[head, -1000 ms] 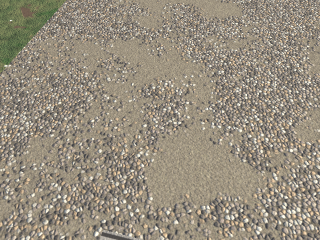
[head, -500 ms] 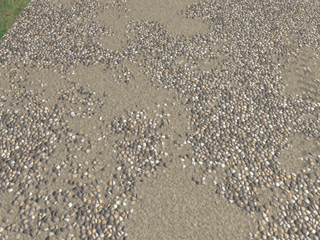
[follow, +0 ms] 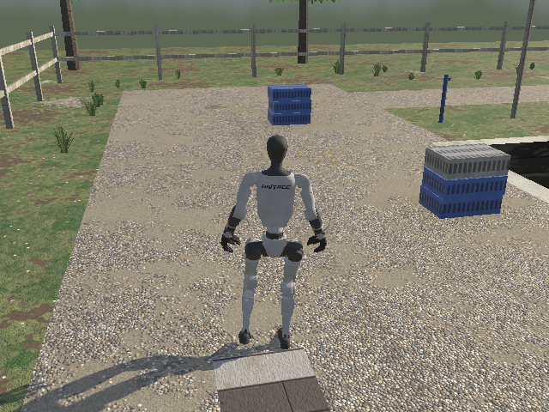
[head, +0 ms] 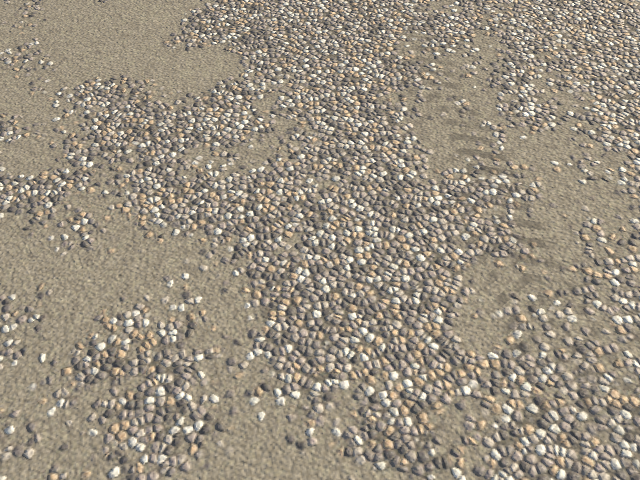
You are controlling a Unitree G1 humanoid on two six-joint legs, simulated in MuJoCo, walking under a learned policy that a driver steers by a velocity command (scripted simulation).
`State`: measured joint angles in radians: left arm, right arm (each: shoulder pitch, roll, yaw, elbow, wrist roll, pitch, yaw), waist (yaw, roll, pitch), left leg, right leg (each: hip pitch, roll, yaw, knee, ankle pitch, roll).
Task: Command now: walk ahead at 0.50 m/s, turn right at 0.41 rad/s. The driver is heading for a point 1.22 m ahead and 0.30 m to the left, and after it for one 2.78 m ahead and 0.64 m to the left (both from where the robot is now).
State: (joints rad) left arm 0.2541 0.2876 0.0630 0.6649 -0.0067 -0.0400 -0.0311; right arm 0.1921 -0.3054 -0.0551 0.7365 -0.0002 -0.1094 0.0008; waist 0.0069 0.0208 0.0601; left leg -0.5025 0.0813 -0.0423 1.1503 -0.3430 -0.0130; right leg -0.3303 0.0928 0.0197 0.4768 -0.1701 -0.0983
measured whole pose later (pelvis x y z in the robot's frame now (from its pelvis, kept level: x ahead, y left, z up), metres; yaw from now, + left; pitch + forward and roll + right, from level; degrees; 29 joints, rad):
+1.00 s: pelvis +0.58 +0.08 +0.00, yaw +26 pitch +1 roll -1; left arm 0.18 0.26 0.05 0.69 0.01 -0.10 -0.01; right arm 0.33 -0.31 -0.06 0.71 0.02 -0.02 -0.01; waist -0.01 0.04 0.01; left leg -0.44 -0.02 -0.09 1.17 -0.39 0.01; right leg -0.31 0.03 -0.01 0.48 -0.19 -0.02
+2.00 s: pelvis +0.80 +0.15 +0.02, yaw +8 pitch +2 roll +4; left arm 0.43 0.25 0.05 0.82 -0.01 -0.04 0.03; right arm 0.05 -0.32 -0.11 0.80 0.01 -0.07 0.00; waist 0.05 0.03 -0.01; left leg -0.58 0.02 -0.08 0.69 -0.02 -0.05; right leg -0.08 0.01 0.14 0.28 -0.23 -0.06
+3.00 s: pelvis +1.33 +0.28 +0.01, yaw +27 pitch +1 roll -2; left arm 0.34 0.29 0.07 0.84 -0.01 -0.10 -0.01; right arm 0.12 -0.31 -0.06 0.71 0.01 -0.03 0.02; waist 0.09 0.04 0.04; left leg -0.65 0.10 -0.06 0.76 -0.06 0.01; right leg -0.01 0.02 -0.13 0.23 -0.23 -0.02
